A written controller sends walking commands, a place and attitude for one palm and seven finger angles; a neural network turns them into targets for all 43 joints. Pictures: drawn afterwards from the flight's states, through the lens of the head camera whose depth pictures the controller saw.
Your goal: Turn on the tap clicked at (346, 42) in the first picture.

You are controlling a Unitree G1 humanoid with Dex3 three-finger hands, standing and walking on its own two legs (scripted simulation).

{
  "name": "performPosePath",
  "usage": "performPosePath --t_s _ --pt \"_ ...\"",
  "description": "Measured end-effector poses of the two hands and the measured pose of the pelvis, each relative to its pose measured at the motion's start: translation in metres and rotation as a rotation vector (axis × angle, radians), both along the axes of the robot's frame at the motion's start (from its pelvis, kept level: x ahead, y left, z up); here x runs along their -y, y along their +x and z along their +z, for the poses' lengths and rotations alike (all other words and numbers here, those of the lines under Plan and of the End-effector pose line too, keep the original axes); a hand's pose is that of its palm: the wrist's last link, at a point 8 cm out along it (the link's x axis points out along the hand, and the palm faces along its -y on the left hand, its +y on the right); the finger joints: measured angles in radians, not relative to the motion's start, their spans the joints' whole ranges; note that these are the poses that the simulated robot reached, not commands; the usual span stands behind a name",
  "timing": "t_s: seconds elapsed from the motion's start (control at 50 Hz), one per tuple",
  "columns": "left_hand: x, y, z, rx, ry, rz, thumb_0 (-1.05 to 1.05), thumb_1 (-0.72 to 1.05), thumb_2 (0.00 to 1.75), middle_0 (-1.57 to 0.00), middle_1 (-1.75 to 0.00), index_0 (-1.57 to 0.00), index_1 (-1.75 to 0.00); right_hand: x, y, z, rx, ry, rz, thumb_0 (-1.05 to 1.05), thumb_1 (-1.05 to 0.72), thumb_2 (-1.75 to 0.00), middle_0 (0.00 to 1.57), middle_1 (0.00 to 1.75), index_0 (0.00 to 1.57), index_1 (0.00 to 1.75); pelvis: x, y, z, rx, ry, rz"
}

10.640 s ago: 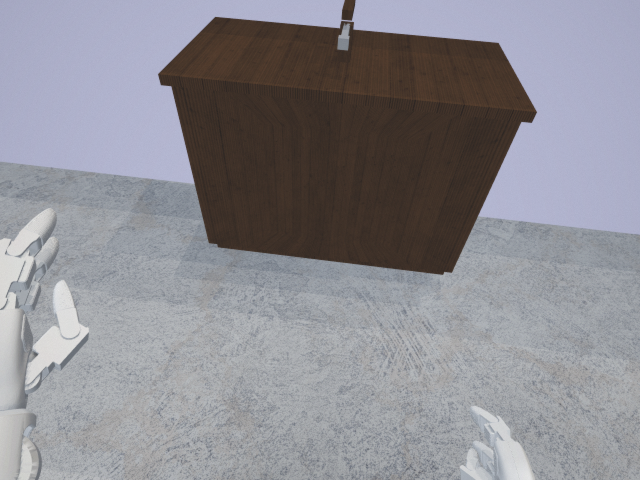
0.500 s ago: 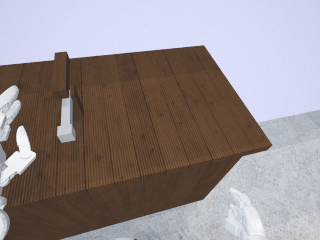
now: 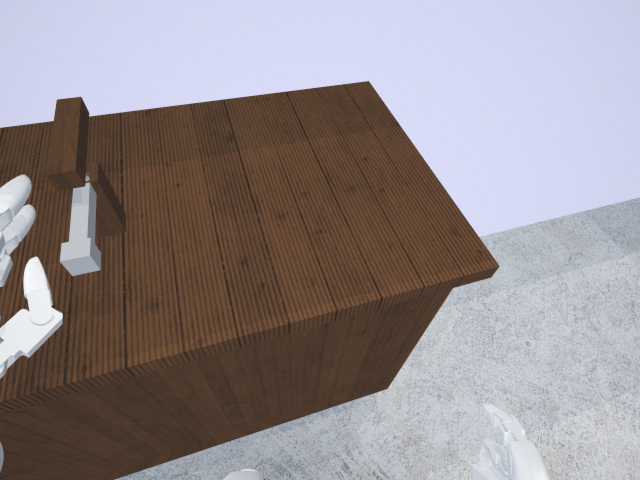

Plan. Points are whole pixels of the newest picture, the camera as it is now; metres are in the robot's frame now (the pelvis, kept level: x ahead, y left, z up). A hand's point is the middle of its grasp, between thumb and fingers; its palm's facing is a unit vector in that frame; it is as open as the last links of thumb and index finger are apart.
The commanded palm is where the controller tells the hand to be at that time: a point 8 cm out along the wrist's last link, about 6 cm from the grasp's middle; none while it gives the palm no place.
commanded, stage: shuffle to correct the standing spot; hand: left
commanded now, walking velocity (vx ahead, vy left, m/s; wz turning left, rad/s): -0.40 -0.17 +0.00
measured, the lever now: (81, 256) +0.31 +0.28 +0.12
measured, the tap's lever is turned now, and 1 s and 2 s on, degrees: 0 0 0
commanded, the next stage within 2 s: come to a stop and stand still in 1.40 s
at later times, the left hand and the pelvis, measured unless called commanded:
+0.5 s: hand (24, 348) +0.19 +0.25 +0.17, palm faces +0.32 -0.83 -0.45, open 7.4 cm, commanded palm +0.14 +0.29 +0.18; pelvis -0.02 +0.01 +0.00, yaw +0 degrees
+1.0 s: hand (80, 338) +0.20 +0.21 +0.17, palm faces +0.32 -0.84 -0.44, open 7.4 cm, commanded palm +0.14 +0.25 +0.18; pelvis -0.02 -0.02 -0.01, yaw +0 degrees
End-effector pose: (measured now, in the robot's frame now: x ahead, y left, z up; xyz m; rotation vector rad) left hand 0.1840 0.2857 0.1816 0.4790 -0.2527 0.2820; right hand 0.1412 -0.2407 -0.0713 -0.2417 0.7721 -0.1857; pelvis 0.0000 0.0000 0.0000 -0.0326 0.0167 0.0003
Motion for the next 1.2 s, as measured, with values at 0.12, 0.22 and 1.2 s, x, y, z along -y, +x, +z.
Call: performPosePath --t_s 0.12,0.22,1.2 --pt "0.012 0.002 0.008 0.013 0.052 -0.054 0.02 0.89 0.9 -0.21 -0.3 -0.21 -0.3 -0.003 0.006 -0.002 -0.004 0.01 0.033 0.01 -0.9 -0.9 0.2 0.3 0.2 0.3 0.006 0.0 0.0 -0.015 -0.005 0.002" --pt "0.018 -0.002 0.015 0.037 0.105 -0.089 0.01 0.89 0.9 -0.22 -0.3 -0.21 -0.3 -0.006 0.014 -0.004 0.006 0.016 0.048 0.01 -0.9 -0.9 0.2 0.3 0.2 0.3 0.008 -0.004 -0.001 -0.02 -0.007 0.006" --pt "0.058 -0.018 0.006 -0.014 0.076 -0.018 0.01 0.89 0.9 -0.22 -0.3 -0.21 -0.31 0.049 -0.008 -0.016 -0.028 0.037 0.009 0.01 -0.9 -0.9 0.2 0.3 0.2 0.3 0.053 -0.008 -0.008 0.002 0.015 0.017"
